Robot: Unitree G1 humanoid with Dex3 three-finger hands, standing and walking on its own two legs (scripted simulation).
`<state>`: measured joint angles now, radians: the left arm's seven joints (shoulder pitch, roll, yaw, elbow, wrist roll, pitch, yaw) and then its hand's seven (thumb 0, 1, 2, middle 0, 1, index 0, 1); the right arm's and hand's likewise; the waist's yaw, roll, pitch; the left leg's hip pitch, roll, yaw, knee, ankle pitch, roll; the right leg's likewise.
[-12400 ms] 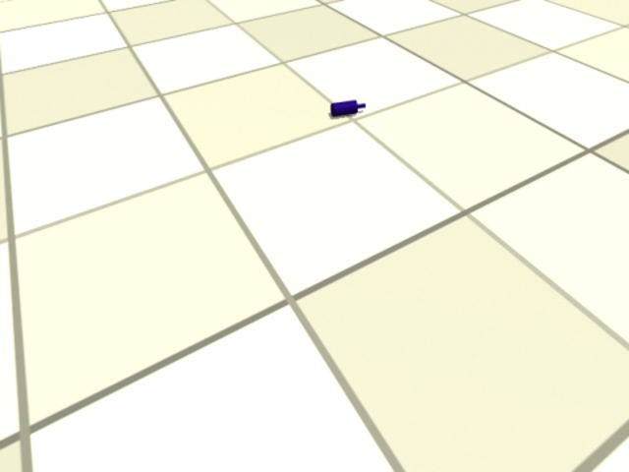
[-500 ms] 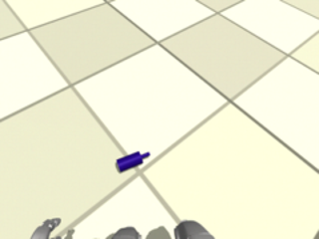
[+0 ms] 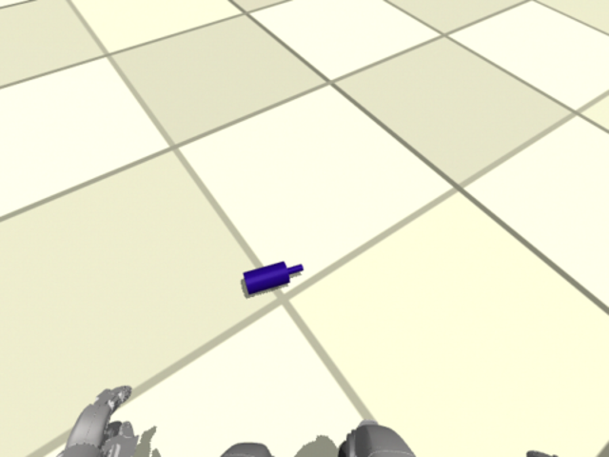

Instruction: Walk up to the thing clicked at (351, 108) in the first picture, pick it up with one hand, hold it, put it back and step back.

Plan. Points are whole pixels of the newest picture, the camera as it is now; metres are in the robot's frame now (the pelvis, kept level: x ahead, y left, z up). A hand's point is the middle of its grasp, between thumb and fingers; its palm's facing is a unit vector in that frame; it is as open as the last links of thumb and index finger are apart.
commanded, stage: walk up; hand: left
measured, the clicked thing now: (274, 275) +0.71 +0.14 -0.71
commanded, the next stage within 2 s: stand in 1.22 s
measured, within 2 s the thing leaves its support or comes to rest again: neither
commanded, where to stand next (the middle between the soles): +0.27 -0.03 m, yaw -2 degrees
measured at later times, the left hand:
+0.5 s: hand out of the picture -0.03 +0.24 -0.13, palm faces +0.02 -0.93 -0.38, open 7.4 cm
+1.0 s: hand out of the picture +0.03 +0.24 -0.13, palm faces +0.04 -0.94 -0.34, open 7.4 cm
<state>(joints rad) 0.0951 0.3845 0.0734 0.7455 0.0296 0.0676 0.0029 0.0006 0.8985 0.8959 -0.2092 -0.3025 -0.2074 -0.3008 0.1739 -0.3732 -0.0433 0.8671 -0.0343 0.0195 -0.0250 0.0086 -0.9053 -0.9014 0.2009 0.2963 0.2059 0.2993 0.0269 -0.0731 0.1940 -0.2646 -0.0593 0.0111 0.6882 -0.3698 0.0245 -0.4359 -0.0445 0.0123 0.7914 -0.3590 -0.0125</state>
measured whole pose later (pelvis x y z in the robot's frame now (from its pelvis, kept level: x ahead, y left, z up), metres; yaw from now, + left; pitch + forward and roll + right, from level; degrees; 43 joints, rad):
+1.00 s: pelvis -0.06 -0.02 +0.02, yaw +1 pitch -3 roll -1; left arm 0.12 0.36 0.04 1.04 0.01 -0.03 -0.01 0.00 0.90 0.90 -0.21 -0.30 -0.21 -0.30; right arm 0.12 -0.34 -0.03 1.03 -0.02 -0.02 0.01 0.01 -0.91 -0.90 0.20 0.30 0.21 0.30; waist 0.02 0.00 0.07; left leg -0.24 -0.01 -0.07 0.53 -0.24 0.00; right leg -0.11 -0.01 0.00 0.47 -0.32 0.02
